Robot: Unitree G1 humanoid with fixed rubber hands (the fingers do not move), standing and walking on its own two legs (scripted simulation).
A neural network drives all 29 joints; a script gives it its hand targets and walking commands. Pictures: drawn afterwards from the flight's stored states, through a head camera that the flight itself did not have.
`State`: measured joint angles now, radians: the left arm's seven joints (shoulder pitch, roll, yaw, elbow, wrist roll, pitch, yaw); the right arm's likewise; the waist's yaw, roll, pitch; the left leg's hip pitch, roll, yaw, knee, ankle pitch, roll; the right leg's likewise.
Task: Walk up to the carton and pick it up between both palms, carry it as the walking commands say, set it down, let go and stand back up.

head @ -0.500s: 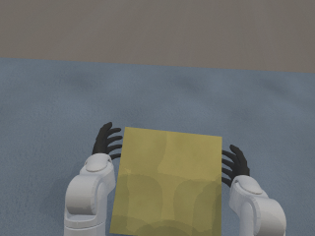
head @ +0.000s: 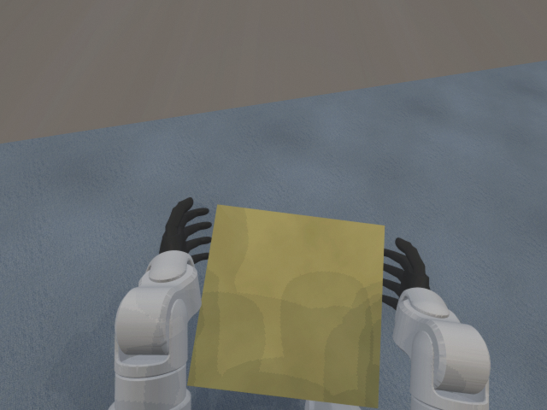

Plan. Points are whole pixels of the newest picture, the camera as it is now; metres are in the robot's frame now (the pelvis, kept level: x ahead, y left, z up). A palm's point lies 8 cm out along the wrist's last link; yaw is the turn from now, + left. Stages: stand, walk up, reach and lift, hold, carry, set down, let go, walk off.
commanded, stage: carry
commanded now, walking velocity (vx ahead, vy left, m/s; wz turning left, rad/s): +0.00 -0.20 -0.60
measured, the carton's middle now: (286, 298) +0.28 +0.01 +0.00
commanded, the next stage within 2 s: none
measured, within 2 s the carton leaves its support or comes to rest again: neither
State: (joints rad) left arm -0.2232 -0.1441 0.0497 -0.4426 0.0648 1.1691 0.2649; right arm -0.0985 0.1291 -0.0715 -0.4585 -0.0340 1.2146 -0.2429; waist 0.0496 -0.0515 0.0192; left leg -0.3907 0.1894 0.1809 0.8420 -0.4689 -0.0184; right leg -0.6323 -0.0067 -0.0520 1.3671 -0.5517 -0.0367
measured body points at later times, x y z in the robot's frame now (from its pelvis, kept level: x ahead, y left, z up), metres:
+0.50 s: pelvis -0.01 -0.07 -0.01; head +0.03 -0.09 +0.44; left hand +0.32 +0.00 +0.08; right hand +0.23 -0.29 +0.07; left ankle +0.01 +0.02 -0.71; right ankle +0.05 -0.16 -0.68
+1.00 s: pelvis -0.13 -0.17 -0.01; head -0.12 -0.20 +0.44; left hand +0.20 -0.20 +0.09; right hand +0.03 -0.46 +0.08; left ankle -0.06 -0.08 -0.71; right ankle -0.05 -0.26 -0.70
